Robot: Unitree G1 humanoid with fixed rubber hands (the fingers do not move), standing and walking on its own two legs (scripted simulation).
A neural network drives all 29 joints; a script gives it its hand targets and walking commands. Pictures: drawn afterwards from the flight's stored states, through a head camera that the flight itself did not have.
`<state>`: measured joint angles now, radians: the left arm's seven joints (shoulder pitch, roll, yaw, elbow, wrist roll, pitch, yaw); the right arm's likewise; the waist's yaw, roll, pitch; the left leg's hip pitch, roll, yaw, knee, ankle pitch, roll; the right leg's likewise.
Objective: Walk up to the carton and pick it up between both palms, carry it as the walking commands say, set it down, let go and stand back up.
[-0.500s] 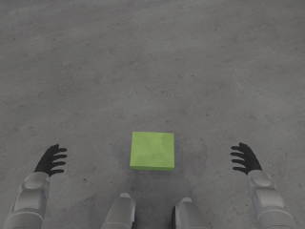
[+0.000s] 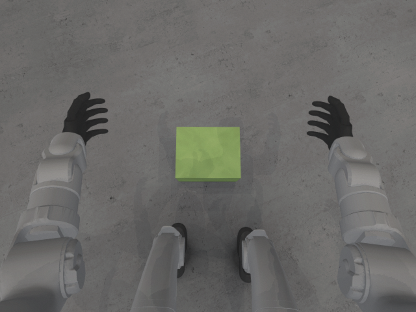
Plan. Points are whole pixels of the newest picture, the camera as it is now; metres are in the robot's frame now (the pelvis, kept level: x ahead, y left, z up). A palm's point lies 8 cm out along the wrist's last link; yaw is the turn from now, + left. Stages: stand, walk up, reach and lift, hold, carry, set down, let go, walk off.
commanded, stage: reach and lift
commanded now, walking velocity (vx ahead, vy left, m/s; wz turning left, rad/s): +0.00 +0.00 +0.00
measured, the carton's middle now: (207, 155) +0.49 +0.01 -0.60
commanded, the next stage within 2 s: none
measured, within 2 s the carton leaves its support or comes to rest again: neither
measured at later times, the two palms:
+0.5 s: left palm (104, 101) +0.51 +0.24 -0.13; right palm (309, 109) +0.50 -0.20 -0.13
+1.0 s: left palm (129, 124) +0.51 +0.23 -0.28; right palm (285, 131) +0.50 -0.19 -0.28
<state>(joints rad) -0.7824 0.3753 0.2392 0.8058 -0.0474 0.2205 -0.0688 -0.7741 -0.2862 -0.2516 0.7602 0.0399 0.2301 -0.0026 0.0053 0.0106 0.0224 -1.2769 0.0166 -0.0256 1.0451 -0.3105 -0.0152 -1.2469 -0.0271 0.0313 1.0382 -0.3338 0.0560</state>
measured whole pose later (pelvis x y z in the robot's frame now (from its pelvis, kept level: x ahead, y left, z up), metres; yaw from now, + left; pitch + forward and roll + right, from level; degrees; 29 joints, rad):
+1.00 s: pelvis -0.02 -0.01 -0.15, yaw -1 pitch +50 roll -2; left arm -1.18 0.41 0.26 0.90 -0.05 0.14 -0.04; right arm -1.12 -0.24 -0.27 0.78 0.05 0.17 -0.09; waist 0.00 -0.01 -0.04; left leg -2.04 0.00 -0.07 1.62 -0.45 -0.04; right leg -2.01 0.02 0.05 1.62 -0.49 0.06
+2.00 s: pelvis -0.04 -0.01 -0.32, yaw -2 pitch +37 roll -1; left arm -1.47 0.48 0.07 1.25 -0.22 0.00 0.04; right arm -1.43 -0.35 -0.08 1.16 0.23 0.02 -0.10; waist 0.02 -0.03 0.41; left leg -2.31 0.03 -0.07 2.22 -0.56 -0.04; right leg -2.28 0.04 0.06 2.21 -0.59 0.08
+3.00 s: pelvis -0.05 -0.01 -0.31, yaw -2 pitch +36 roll -1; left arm -1.59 0.42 0.03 1.31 -0.19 0.02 0.05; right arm -1.55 -0.29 -0.12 1.23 0.18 0.02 -0.13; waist 0.02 -0.04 0.46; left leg -2.29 0.04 -0.05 2.20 -0.53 -0.03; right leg -2.26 0.03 0.06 2.20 -0.56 0.08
